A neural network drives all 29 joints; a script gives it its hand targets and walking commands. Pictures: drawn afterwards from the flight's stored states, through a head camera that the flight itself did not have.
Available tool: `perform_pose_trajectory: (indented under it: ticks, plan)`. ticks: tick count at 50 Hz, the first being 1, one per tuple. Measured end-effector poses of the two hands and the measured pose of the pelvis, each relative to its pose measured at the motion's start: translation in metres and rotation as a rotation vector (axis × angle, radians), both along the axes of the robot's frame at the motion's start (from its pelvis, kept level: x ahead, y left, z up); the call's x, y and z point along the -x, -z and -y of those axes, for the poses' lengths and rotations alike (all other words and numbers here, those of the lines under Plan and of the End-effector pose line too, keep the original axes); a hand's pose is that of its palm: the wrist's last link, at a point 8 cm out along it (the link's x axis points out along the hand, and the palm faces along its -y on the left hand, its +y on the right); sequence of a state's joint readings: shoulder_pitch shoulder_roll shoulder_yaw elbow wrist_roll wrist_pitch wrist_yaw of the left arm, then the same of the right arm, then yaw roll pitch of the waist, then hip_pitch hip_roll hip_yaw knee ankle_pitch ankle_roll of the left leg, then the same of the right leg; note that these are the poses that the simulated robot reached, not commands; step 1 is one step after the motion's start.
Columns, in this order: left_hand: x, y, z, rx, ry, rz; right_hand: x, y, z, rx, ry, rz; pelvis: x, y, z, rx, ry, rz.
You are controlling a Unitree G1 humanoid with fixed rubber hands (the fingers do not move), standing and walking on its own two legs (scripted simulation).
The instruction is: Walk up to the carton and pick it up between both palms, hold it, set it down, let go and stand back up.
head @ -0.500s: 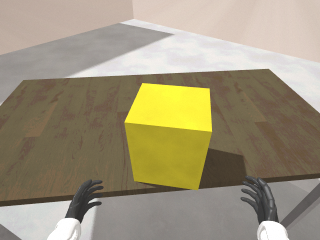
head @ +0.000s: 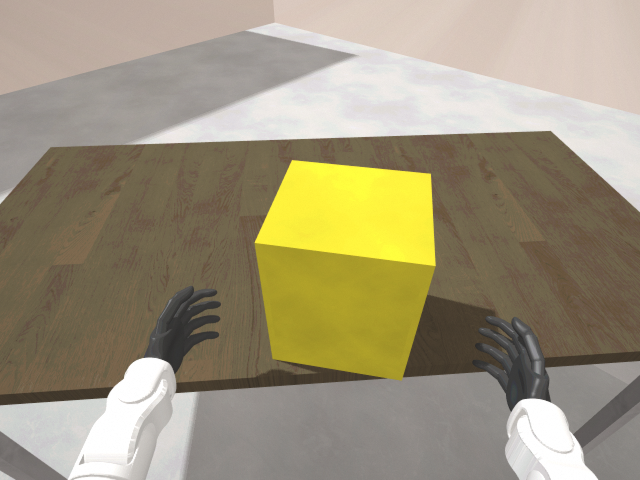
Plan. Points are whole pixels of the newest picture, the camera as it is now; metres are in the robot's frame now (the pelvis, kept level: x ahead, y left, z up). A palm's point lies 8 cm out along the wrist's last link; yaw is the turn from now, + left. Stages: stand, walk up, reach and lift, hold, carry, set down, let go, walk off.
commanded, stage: reach and lift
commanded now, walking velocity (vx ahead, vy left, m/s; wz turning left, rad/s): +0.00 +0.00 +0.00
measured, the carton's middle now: (347, 271) +0.43 +0.02 +0.03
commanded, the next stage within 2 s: none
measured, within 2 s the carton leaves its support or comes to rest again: neither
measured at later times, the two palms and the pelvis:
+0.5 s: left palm (182, 265) +0.34 +0.23 +0.12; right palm (499, 300) +0.33 -0.16 +0.10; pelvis +0.00 +0.00 +0.00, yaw +0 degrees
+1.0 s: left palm (187, 206) +0.40 +0.24 +0.17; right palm (491, 241) +0.39 -0.16 +0.14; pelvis +0.02 +0.00 +0.00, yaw +0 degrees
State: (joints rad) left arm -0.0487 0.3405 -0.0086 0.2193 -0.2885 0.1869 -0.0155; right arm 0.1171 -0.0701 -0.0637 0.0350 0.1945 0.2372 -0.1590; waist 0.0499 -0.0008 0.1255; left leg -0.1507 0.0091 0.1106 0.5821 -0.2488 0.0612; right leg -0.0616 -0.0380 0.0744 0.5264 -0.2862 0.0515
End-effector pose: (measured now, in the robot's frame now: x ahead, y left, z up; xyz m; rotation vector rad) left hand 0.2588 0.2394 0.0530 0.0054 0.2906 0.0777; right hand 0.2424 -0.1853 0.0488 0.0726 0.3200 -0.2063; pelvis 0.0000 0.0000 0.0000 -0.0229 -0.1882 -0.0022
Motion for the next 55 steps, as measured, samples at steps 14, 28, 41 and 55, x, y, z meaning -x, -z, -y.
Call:
perform_pose_trajectory:
  ticks: [14,28,41,55]
  plan:
    - [-0.039,-0.035,0.001,0.012,0.005,0.017,-0.045,-0.04,-0.019,-0.007,-0.051,0.076,0.0,0.0,0.0,0.0,0.0,-0.001]
    - [-0.09,-0.071,0.007,0.036,0.026,0.029,-0.094,-0.055,-0.025,0.035,-0.071,0.06,-0.005,-0.001,-0.001,0.002,0.001,-0.014]
    - [-0.121,-0.093,0.007,0.046,0.029,0.038,-0.126,-0.075,-0.025,0.056,-0.082,0.101,-0.013,-0.003,-0.003,0.006,0.0,-0.036]
    - [-0.149,-0.124,0.005,0.007,0.036,0.056,-0.164,-0.099,-0.031,0.064,-0.099,0.109,-0.018,-0.004,-0.002,0.014,-0.015,-0.057]
